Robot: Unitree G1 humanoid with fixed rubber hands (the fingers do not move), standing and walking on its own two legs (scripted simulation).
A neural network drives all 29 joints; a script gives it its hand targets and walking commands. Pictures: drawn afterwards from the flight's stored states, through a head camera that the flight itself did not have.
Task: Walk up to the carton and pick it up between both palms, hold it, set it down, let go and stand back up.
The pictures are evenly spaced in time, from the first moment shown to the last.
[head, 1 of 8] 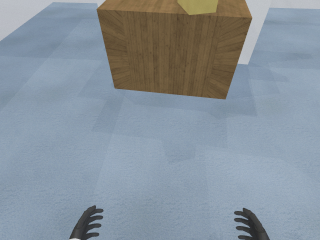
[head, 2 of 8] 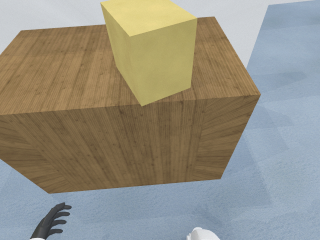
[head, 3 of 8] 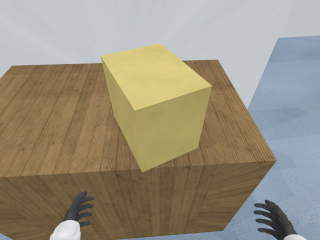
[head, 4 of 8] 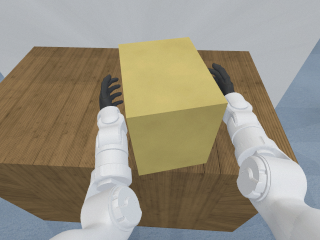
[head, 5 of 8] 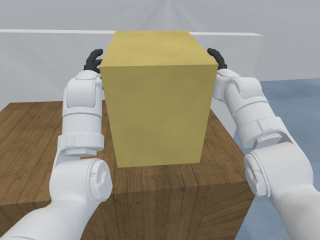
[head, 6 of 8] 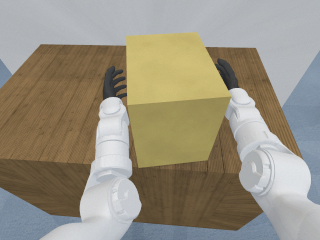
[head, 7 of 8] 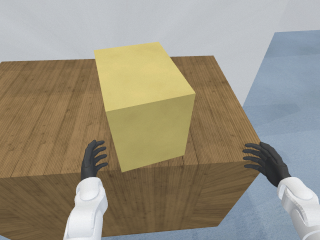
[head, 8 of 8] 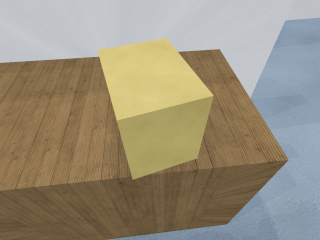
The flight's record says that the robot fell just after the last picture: no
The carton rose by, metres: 0.21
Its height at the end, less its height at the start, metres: +0.00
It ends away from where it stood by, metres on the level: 0.01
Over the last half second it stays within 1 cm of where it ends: yes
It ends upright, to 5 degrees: yes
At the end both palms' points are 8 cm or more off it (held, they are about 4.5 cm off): yes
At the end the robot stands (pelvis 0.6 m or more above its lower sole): yes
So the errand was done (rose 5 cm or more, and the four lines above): yes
